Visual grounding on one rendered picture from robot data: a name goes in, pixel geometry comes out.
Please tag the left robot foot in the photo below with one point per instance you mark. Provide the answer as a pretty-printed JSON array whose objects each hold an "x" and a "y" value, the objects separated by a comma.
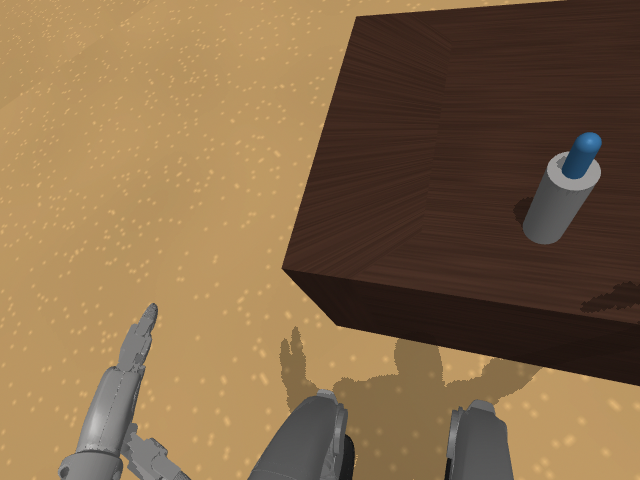
[{"x": 347, "y": 468}]

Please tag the left robot arm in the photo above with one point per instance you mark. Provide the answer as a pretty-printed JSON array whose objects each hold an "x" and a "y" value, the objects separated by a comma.
[{"x": 91, "y": 465}]

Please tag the left robot hand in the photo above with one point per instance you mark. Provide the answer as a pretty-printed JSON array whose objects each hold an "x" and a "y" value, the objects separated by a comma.
[{"x": 108, "y": 424}]

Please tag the bottle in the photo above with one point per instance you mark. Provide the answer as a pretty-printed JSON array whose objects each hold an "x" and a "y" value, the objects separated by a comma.
[{"x": 568, "y": 180}]

